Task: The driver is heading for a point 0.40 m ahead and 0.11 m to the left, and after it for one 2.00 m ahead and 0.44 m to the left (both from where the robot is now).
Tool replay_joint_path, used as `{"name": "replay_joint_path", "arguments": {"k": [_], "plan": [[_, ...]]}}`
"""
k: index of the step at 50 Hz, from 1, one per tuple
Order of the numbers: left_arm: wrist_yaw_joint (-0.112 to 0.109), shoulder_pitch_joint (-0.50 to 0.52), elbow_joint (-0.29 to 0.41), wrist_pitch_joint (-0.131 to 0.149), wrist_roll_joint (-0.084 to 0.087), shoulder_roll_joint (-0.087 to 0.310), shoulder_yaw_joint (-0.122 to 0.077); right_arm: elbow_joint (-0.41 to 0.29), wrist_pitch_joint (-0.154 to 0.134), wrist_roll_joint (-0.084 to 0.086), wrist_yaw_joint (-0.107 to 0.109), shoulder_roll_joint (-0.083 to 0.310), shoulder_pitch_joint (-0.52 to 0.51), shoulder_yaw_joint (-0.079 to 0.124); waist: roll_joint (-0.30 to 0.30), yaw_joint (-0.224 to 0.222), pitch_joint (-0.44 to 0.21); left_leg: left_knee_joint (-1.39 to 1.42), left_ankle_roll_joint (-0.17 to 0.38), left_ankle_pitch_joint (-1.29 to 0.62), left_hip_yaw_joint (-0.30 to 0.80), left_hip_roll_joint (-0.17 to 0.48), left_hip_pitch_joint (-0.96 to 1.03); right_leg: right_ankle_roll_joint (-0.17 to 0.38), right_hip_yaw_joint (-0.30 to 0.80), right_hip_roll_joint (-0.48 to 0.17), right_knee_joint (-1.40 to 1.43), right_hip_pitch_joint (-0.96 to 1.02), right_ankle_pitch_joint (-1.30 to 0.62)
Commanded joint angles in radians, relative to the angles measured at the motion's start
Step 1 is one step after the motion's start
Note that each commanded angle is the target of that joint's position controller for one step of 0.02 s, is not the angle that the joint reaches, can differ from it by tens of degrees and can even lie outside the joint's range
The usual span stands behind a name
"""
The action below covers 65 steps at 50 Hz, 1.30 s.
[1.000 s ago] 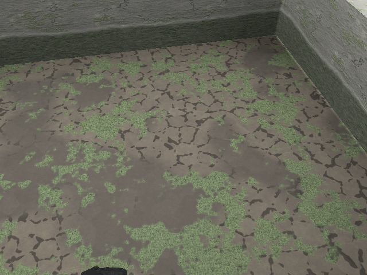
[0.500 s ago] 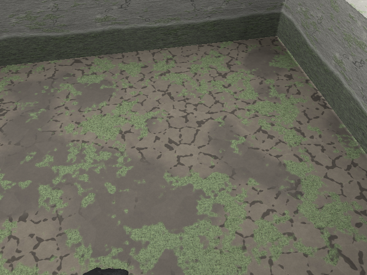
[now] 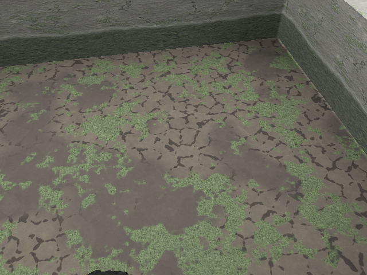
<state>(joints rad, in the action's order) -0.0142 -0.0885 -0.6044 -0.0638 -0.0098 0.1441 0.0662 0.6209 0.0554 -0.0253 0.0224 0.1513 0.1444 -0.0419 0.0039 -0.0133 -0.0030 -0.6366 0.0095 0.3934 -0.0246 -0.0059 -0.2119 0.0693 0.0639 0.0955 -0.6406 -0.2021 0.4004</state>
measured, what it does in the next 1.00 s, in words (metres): stands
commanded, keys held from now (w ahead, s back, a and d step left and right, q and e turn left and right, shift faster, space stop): w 1.00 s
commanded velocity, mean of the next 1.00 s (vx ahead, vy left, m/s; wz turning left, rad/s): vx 0.50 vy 0.00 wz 0.00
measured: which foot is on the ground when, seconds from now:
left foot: down 0.00-1.00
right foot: down 0.00-1.00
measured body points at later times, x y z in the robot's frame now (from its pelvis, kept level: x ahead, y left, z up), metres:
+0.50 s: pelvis +0.00 +0.00 +0.00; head -0.01 +0.00 +0.45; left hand +0.20 +0.19 -0.08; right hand +0.18 -0.20 -0.09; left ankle -0.03 +0.11 -0.72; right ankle -0.04 -0.08 -0.72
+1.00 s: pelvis +0.00 +0.00 +0.00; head -0.01 +0.00 +0.45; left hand +0.20 +0.19 -0.08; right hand +0.18 -0.20 -0.09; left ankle -0.03 +0.11 -0.72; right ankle -0.04 -0.08 -0.72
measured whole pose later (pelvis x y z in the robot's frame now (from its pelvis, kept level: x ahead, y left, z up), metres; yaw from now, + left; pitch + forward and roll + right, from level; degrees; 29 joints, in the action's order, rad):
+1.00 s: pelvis +0.00 +0.00 +0.00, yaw +0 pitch -2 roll +0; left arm -0.01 -0.10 -0.60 -0.06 -0.01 0.14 0.07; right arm 0.62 0.06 -0.03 0.02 0.15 0.15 -0.04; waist 0.00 -0.02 0.00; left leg -0.64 0.01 0.40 -0.02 -0.01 -0.21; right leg 0.07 0.05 0.09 -0.64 -0.20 0.40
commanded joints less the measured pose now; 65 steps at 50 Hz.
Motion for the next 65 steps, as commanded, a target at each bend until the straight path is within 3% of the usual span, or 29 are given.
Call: {"name": "replay_joint_path", "arguments": {"k": [1,2,3,5,6,10,11,14,15,19,20,23,24,28,29,33,34,38,39,43,44,45,48,49,54,56,58,60,65], "plan": [[-0.003,0.100,0.096,0.012,0.001,0.064,-0.018,-0.087,-0.018,0.000,0.001,0.062,-0.066,0.016,0.014,0.004,-0.048,0.051,0.024,-0.235,0.051,0.035,0.088,0.007,0.104,-0.097,0.123,-0.090,-0.340],[0.010,0.133,0.119,0.019,-0.011,0.060,-0.016,-0.104,-0.008,0.005,0.002,0.074,-0.105,0.017,-0.008,-0.015,-0.014,0.041,0.022,-0.428,0.073,0.062,0.058,0.006,0.063,-0.097,0.081,-0.101,-0.453],[-0.001,0.066,0.087,0.020,-0.004,0.059,-0.018,-0.083,-0.017,-0.002,0.003,0.067,-0.055,0.019,0.000,-0.002,-0.114,0.041,0.027,-0.275,0.057,0.042,0.122,0.005,0.093,-0.092,0.112,-0.066,-0.349],[0.010,0.131,0.118,0.023,-0.011,0.060,-0.016,-0.104,-0.008,0.004,0.003,0.073,-0.103,0.017,-0.008,-0.014,-0.024,0.041,0.022,-0.434,0.073,0.063,0.064,0.005,0.061,-0.096,0.080,-0.096,-0.458],[-0.002,0.068,0.086,0.023,-0.003,0.058,-0.017,-0.082,-0.017,-0.002,0.004,0.067,-0.055,0.020,0.000,-0.001,-0.121,0.041,0.027,-0.275,0.056,0.041,0.125,0.006,0.093,-0.094,0.110,-0.060,-0.356],[0.010,0.133,0.120,0.020,-0.010,0.059,-0.015,-0.104,-0.008,0.005,0.003,0.075,-0.106,0.017,-0.009,-0.015,-0.013,0.040,0.022,-0.426,0.072,0.059,0.056,0.006,0.061,-0.098,0.081,-0.098,-0.461],[-0.001,0.066,0.087,0.020,-0.003,0.058,-0.017,-0.083,-0.016,-0.002,0.003,0.066,-0.056,0.019,0.002,-0.002,-0.110,0.039,0.026,-0.273,0.056,0.040,0.119,0.005,0.092,-0.094,0.111,-0.067,-0.355],[0.009,0.132,0.119,0.022,-0.011,0.059,-0.015,-0.102,-0.008,0.004,0.003,0.073,-0.103,0.016,-0.008,-0.015,-0.020,0.040,0.023,-0.431,0.073,0.061,0.060,0.007,0.061,-0.098,0.079,-0.095,-0.462],[-0.002,0.065,0.087,0.021,-0.003,0.058,-0.017,-0.083,-0.016,-0.002,0.004,0.069,-0.056,0.020,0.000,-0.002,-0.113,0.039,0.026,-0.274,0.056,0.039,0.120,0.005,0.092,-0.095,0.111,-0.064,-0.360],[0.009,0.131,0.120,0.021,-0.010,0.059,-0.015,-0.103,-0.008,0.004,0.003,0.075,-0.105,0.017,-0.009,-0.016,-0.013,0.039,0.022,-0.429,0.073,0.059,0.056,0.006,0.060,-0.099,0.080,-0.097,-0.461],[-0.001,0.064,0.087,0.021,-0.003,0.058,-0.017,-0.082,-0.016,-0.002,0.003,0.067,-0.055,0.018,0.001,-0.002,-0.110,0.039,0.026,-0.276,0.057,0.040,0.119,0.005,0.091,-0.095,0.111,-0.067,-0.356],[0.009,0.130,0.119,0.023,-0.011,0.058,-0.015,-0.102,-0.008,0.004,0.003,0.073,-0.103,0.016,-0.008,-0.015,-0.020,0.039,0.023,-0.432,0.074,0.060,0.059,0.007,0.059,-0.099,0.078,-0.094,-0.462],[-0.002,0.063,0.088,0.022,-0.003,0.058,-0.016,-0.082,-0.016,-0.002,0.004,0.068,-0.055,0.019,0.000,-0.002,-0.112,0.038,0.026,-0.276,0.057,0.038,0.119,0.006,0.090,-0.096,0.111,-0.063,-0.360],[0.009,0.129,0.120,0.021,-0.010,0.058,-0.014,-0.103,-0.008,0.004,0.003,0.075,-0.105,0.016,-0.009,-0.016,-0.013,0.039,0.022,-0.429,0.074,0.059,0.054,0.006,0.059,-0.100,0.081,-0.097,-0.461],[-0.002,0.061,0.087,0.021,-0.003,0.058,-0.016,-0.082,-0.016,-0.002,0.003,0.067,-0.055,0.018,0.002,-0.002,-0.110,0.039,0.026,-0.276,0.058,0.039,0.117,0.006,0.089,-0.096,0.111,-0.067,-0.355],[0.009,0.127,0.120,0.022,-0.011,0.058,-0.014,-0.103,-0.008,0.004,0.003,0.075,-0.104,0.016,-0.010,-0.016,-0.013,0.039,0.022,-0.431,0.075,0.059,0.054,0.006,0.058,-0.100,0.080,-0.097,-0.460],[-0.002,0.060,0.087,0.022,-0.003,0.058,-0.016,-0.081,-0.016,-0.002,0.003,0.067,-0.054,0.018,0.001,-0.003,-0.109,0.039,0.026,-0.278,0.059,0.039,0.117,0.006,0.088,-0.096,0.111,-0.066,-0.354],[0.009,0.126,0.120,0.022,-0.011,0.058,-0.014,-0.102,-0.009,0.004,0.003,0.075,-0.103,0.016,-0.010,-0.016,-0.013,0.039,0.022,-0.433,0.076,0.058,0.054,0.006,0.057,-0.101,0.080,-0.097,-0.460],[-0.002,0.059,0.087,0.022,-0.003,0.057,-0.016,-0.081,-0.016,-0.002,0.004,0.067,-0.053,0.017,0.001,-0.003,-0.110,0.038,0.027,-0.279,0.060,0.039,0.116,0.006,0.087,-0.097,0.110,-0.066,-0.355],[-0.004,0.087,0.096,0.017,0.000,0.062,-0.016,-0.083,-0.019,0.000,0.002,0.065,-0.060,0.014,0.011,0.002,-0.049,0.048,0.025,-0.249,0.058,0.033,0.086,0.009,0.095,-0.101,0.122,-0.084,-0.345],[0.009,0.124,0.120,0.022,-0.011,0.058,-0.014,-0.101,-0.008,0.004,0.003,0.075,-0.101,0.015,-0.009,-0.017,-0.011,0.039,0.023,-0.438,0.078,0.060,0.053,0.006,0.055,-0.100,0.078,-0.099,-0.458],[-0.002,0.056,0.087,0.022,-0.004,0.057,-0.016,-0.080,-0.017,-0.002,0.004,0.068,-0.050,0.017,0.000,-0.003,-0.113,0.038,0.028,-0.286,0.062,0.040,0.118,0.006,0.084,-0.096,0.109,-0.063,-0.354],[0.008,0.125,0.119,0.024,-0.012,0.057,-0.014,-0.100,-0.009,0.003,0.003,0.074,-0.100,0.015,-0.009,-0.016,-0.020,0.039,0.024,-0.441,0.078,0.060,0.057,0.007,0.054,-0.101,0.077,-0.092,-0.462],[-0.002,0.057,0.087,0.023,-0.003,0.057,-0.016,-0.081,-0.017,-0.002,0.004,0.069,-0.052,0.018,0.000,-0.003,-0.112,0.038,0.027,-0.283,0.061,0.037,0.117,0.005,0.084,-0.098,0.109,-0.061,-0.360],[0.009,0.108,0.112,0.022,-0.012,0.056,-0.012,-0.098,-0.009,0.001,0.002,0.071,-0.089,0.012,-0.007,-0.016,-0.004,0.051,0.025,-0.416,0.085,0.061,0.047,0.008,0.063,-0.105,0.091,-0.095,-0.446],[0.001,0.010,0.058,0.025,-0.001,0.048,-0.009,-0.061,-0.016,-0.006,0.002,0.058,-0.009,0.010,0.003,-0.002,-0.125,0.087,0.026,-0.234,0.077,0.049,0.127,0.004,0.109,-0.117,0.159,-0.042,-0.328],[0.010,0.098,0.089,0.026,-0.011,0.046,-0.005,-0.087,-0.009,-0.002,0.002,0.055,-0.087,0.003,0.005,-0.015,0.021,0.118,0.016,-0.376,0.099,0.069,0.043,0.002,0.097,-0.126,0.169,-0.069,-0.452],[0.016,0.052,0.060,0.028,-0.025,0.029,0.004,-0.074,-0.003,-0.012,-0.002,0.045,-0.065,-0.001,0.007,-0.015,-0.048,0.166,0.010,-0.413,0.117,0.082,0.091,-0.003,0.108,-0.147,0.223,-0.013,-0.507],[0.020,0.013,0.009,0.038,-0.011,0.062,-0.010,-0.031,-0.001,-0.003,-0.005,0.080,-0.014,0.015,0.004,-0.002,-0.074,0.255,0.008,-0.426,0.130,0.092,0.162,0.001,0.120,-0.168,0.314,0.063,-0.556]]}}
Keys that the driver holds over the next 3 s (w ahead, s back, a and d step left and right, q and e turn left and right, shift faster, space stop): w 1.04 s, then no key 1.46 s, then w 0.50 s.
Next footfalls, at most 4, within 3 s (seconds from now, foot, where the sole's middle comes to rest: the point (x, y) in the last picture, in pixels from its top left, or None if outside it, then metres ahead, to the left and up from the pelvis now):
none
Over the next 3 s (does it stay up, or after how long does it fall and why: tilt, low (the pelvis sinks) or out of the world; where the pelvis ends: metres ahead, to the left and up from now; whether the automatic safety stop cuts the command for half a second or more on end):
stays up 0.00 0.03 0.01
